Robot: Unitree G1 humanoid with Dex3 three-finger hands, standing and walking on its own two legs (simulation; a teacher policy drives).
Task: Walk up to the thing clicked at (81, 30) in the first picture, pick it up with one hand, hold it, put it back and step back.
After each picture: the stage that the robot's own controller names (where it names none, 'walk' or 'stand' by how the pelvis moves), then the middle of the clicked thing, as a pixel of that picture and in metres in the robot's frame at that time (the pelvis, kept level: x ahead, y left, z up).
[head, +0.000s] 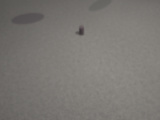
stand; (81, 30) +1.71 +0.08 -0.72
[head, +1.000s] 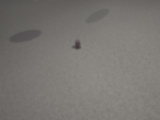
walk; (77, 44) +1.58 +0.25 -0.70
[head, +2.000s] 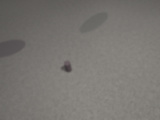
walk; (67, 66) +1.04 +0.30 -0.71
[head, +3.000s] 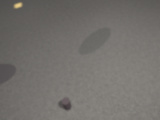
walk; (66, 104) +0.63 +0.26 -0.72
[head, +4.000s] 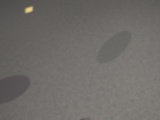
walk; out of the picture +0.44 +0.12 -0.70
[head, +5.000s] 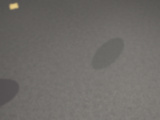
stand; out of the picture +0.37 +0.00 -0.69
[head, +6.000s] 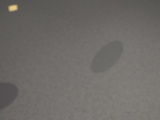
stand; out of the picture +0.35 +0.00 -0.72
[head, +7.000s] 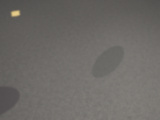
stand; out of the picture +0.34 +0.00 -0.72
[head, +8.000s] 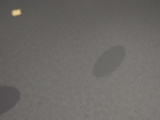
stand; out of the picture +0.34 +0.00 -0.72
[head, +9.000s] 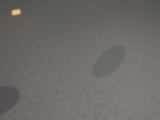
stand; out of the picture +0.33 +0.00 -0.72
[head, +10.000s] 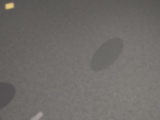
go down; out of the picture +0.33 +0.00 -0.68
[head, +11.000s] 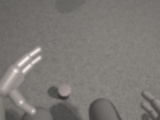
go down; (64, 92) +0.42 +0.01 -0.43
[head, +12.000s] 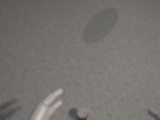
go down; (82, 114) +0.39 +0.00 -0.54
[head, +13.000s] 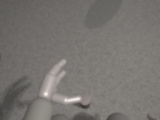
go down; (85, 101) +0.41 +0.01 -0.50
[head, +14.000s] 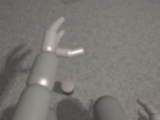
go down; (68, 88) +0.41 +0.02 -0.41
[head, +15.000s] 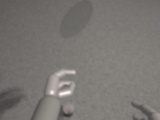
go down; (68, 110) +0.39 +0.00 -0.55
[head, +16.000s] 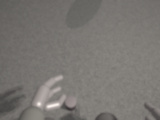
go down; (70, 103) +0.40 +0.02 -0.49
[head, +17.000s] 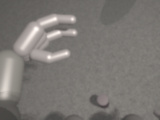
go down; (103, 101) +0.39 +0.00 -0.51
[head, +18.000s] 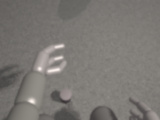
go down; (65, 96) +0.41 +0.02 -0.49
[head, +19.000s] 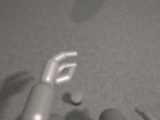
go down; (76, 98) +0.40 +0.02 -0.48
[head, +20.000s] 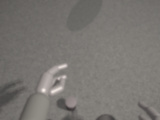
lift; (71, 104) +0.41 +0.01 -0.51
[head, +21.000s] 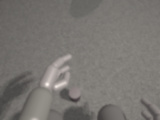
go down; (74, 94) +0.42 +0.02 -0.45
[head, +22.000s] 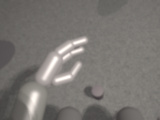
go down; (98, 92) +0.41 +0.01 -0.48
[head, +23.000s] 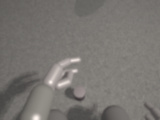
go down; (79, 94) +0.41 +0.01 -0.47
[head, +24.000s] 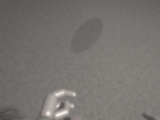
lift; out of the picture +0.38 +0.02 -0.59
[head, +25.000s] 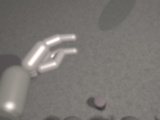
rest palm; (100, 103) +0.41 +0.00 -0.51
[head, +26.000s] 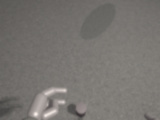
lift; (81, 110) +0.40 +0.01 -0.55
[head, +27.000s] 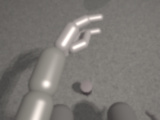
go down; (86, 88) +0.42 +0.01 -0.47
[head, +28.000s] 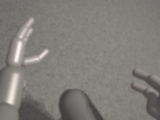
rest palm; (17, 85) +0.43 +0.05 -0.38
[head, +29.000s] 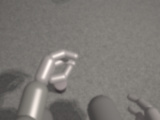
go down; (60, 86) +0.43 +0.02 -0.41
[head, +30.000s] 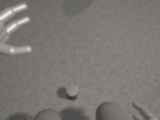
go down; (72, 92) +0.43 +0.01 -0.44
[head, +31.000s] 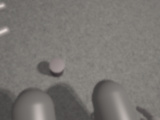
go down; (56, 68) +0.44 +0.06 -0.30
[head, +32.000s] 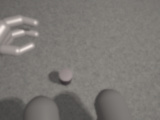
go down; (65, 77) +0.44 +0.04 -0.37
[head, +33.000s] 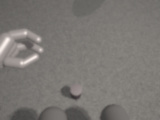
hold; (76, 92) +0.43 +0.03 -0.45
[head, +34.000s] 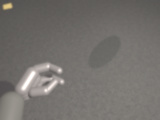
hold; out of the picture +0.37 +0.01 -0.67
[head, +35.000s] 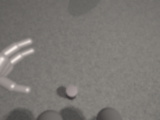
go down; (71, 92) +0.41 +0.02 -0.49
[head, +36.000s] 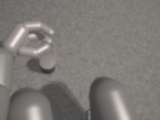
go down; (47, 64) +0.44 +0.09 -0.28
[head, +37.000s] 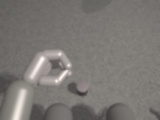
hold; (82, 88) +0.44 +0.03 -0.44
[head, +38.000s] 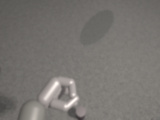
hold; (80, 113) +0.39 +0.01 -0.61
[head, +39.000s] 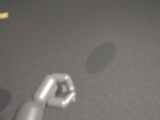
lower; out of the picture +0.38 +0.00 -0.66
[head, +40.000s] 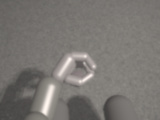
lower; (77, 79) +0.45 +0.04 -0.40
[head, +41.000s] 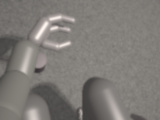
open; (38, 63) +0.45 +0.08 -0.30
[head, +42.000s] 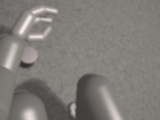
rest; (27, 58) +0.45 +0.09 -0.30
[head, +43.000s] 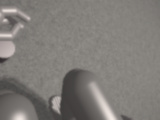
rest; (1, 51) +0.45 +0.11 -0.30
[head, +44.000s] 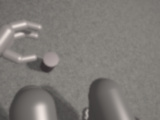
stand; (48, 63) +0.46 +0.08 -0.29
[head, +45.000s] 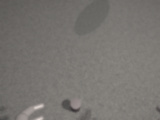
stand; (75, 105) +0.41 +0.03 -0.55
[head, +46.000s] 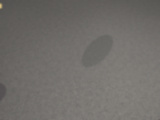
hold; out of the picture +0.39 +0.01 -0.64
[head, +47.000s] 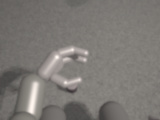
lower; (71, 86) +0.43 +0.04 -0.46
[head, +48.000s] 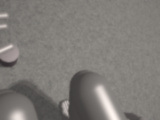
lower; (8, 56) +0.46 +0.13 -0.28
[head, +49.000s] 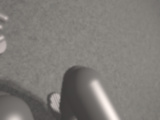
stand; out of the picture +0.46 +0.13 -0.28
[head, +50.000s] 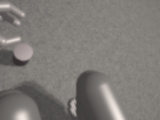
stand; (21, 55) +0.46 +0.11 -0.28
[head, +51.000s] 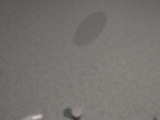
withdraw; (76, 113) +0.41 +0.03 -0.59
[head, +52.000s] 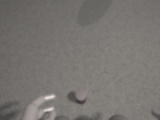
withdraw; (81, 97) +0.43 +0.04 -0.52
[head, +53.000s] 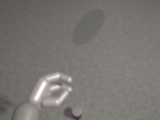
lower; (77, 113) +0.40 +0.03 -0.60
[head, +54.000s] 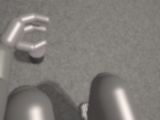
stand; (36, 53) +0.48 +0.10 -0.27
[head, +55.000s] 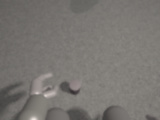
withdraw; (74, 87) +0.45 +0.04 -0.46
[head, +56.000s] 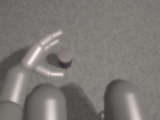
rise; (65, 59) +0.48 +0.07 -0.29
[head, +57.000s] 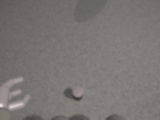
withdraw; (77, 93) +0.43 +0.04 -0.54
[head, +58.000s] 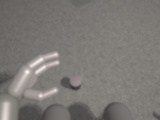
stand; (75, 83) +0.45 +0.05 -0.46
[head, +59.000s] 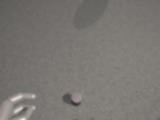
lower; (76, 99) +0.43 +0.03 -0.55
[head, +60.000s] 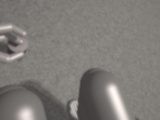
lower; (17, 48) +0.48 +0.12 -0.25
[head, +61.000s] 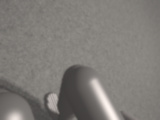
lower; out of the picture +0.49 +0.13 -0.28
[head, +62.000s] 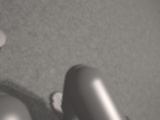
lower; out of the picture +0.48 +0.13 -0.27
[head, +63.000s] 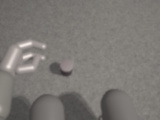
stand; (66, 68) +0.47 +0.06 -0.38
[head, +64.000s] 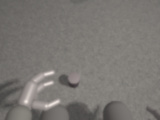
stand; (73, 80) +0.46 +0.04 -0.45
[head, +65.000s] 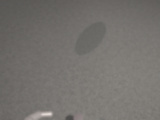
hold; out of the picture +0.42 +0.02 -0.63
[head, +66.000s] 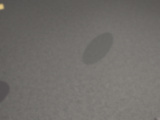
stand; out of the picture +0.42 +0.03 -0.65
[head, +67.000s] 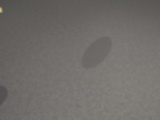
stand; out of the picture +0.40 +0.02 -0.66
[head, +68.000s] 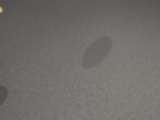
stand; out of the picture +0.40 +0.02 -0.66
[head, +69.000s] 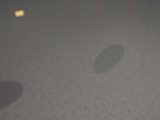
stand; out of the picture +0.43 +0.00 -0.72
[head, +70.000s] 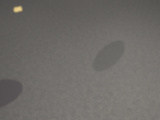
stand; out of the picture +0.40 +0.01 -0.72
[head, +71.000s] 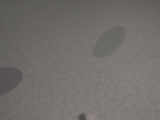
walk; (90, 119) +0.42 +0.00 -0.71
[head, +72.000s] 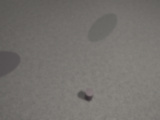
walk; (89, 95) +0.59 -0.05 -0.70
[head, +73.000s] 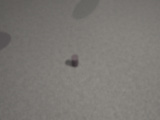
walk; (74, 61) +0.89 +0.10 -0.70
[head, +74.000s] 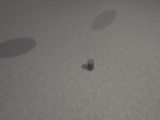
stand; (90, 65) +1.03 +0.00 -0.71
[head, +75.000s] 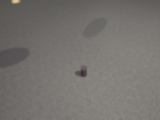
stand; (83, 71) +1.04 +0.04 -0.73
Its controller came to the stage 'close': yes
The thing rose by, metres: 0.00
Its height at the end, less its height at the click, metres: +0.00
